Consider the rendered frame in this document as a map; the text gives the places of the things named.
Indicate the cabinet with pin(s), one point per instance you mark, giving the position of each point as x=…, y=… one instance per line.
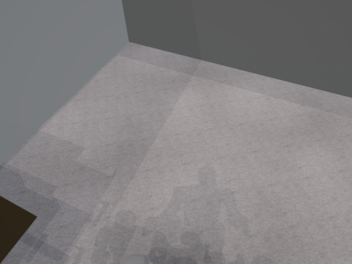
x=14, y=222

